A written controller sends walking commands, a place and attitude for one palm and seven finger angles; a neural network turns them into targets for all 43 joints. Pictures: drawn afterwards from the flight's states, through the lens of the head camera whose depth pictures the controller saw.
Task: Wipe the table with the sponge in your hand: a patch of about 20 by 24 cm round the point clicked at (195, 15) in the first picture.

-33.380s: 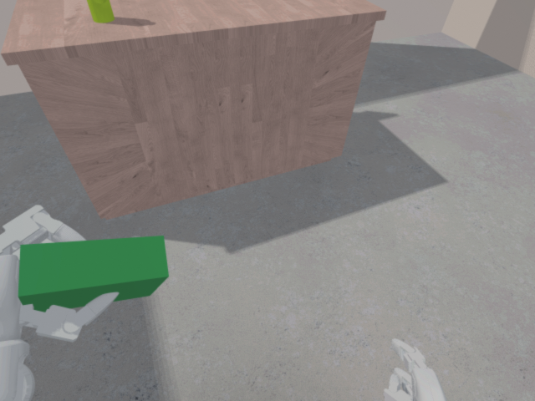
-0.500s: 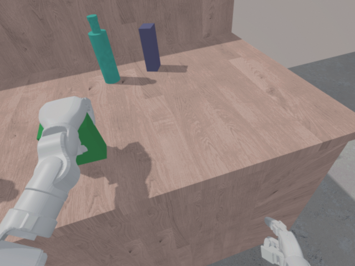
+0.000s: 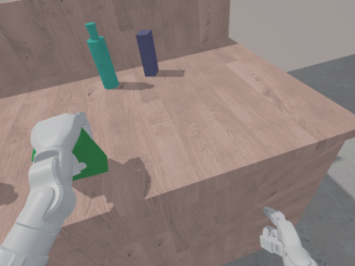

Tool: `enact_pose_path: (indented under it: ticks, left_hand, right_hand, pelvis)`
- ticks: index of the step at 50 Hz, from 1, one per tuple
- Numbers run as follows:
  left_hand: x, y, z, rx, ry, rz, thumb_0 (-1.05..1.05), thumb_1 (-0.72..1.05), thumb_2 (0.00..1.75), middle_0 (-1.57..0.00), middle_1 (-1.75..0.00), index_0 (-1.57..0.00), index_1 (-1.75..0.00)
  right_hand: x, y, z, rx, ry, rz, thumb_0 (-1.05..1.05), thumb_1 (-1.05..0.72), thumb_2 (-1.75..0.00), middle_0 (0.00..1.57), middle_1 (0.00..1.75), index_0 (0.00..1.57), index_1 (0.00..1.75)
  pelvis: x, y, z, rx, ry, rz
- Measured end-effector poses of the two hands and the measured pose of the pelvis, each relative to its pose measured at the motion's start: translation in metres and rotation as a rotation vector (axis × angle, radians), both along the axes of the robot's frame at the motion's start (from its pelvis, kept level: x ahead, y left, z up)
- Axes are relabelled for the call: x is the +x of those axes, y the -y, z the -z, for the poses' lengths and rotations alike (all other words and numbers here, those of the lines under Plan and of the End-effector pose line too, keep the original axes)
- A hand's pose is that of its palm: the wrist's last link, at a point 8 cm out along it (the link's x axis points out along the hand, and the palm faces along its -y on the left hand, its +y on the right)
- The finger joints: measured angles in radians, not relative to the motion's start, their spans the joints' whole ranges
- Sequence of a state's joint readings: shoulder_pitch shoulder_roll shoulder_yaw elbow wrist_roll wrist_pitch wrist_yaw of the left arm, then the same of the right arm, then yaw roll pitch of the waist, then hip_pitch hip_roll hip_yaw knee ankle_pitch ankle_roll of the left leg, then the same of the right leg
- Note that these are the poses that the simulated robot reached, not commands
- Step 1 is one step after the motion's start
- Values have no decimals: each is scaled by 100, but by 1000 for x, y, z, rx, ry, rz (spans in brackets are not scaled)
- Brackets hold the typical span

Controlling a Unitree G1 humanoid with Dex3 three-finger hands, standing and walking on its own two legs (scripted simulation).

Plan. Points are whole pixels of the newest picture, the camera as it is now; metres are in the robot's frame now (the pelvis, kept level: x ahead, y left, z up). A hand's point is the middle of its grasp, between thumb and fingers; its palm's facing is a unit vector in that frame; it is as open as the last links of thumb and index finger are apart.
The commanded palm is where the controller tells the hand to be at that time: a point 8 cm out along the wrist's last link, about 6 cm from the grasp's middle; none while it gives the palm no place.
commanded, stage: wipe back along the middle lane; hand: left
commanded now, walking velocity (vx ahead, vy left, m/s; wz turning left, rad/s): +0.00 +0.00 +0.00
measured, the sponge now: (79, 162) +0.30 +0.28 +0.12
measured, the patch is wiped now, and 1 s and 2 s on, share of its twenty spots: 0.60 0.65 0.80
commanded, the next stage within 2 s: slide across to the third lane in 0.36 s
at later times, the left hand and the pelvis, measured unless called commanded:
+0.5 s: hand (72, 163) +0.25 +0.24 +0.17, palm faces +0.26 -0.12 -0.96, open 8.9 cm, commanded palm +0.21 +0.23 +0.19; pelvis -0.01 +0.00 +0.00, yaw +0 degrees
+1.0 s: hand (103, 150) +0.28 +0.18 +0.18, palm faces +0.25 -0.17 -0.95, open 8.9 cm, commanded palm +0.23 +0.18 +0.23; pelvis -0.02 -0.01 +0.00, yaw +0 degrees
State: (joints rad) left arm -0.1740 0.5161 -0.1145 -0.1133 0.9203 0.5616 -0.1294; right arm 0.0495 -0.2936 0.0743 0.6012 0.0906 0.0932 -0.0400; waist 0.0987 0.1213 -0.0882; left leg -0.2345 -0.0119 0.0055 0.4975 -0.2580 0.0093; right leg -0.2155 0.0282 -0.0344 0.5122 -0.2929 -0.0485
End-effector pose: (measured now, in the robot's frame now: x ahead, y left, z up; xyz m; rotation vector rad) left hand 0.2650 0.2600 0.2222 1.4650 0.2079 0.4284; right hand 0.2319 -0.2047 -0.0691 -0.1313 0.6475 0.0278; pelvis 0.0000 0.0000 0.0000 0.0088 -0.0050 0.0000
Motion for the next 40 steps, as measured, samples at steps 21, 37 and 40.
enact_pose_path:
  ticks: [21,37,40]
  left_hand:
    - [-39,16,4,-56,97,35,5,-38,111,-73,-155,-80,-148]
    - [-44,30,2,-69,112,52,5,-40,111,-74,-154,-82,-144]
    - [-40,40,0,-69,110,84,4,-40,111,-75,-153,-83,-143]
  right_hand:
    - [5,-20,-7,31,32,-54,1,-91,-89,20,30,20,30]
    - [2,-12,-9,14,60,-52,1,-91,-89,19,30,20,30]
    - [3,-16,-9,21,68,-63,1,-91,-90,19,30,20,30]
  pelvis:
    - [-4,1,1,0,14,1]
    - [-12,6,2,1,36,-12]
    - [-14,7,1,2,40,-17]
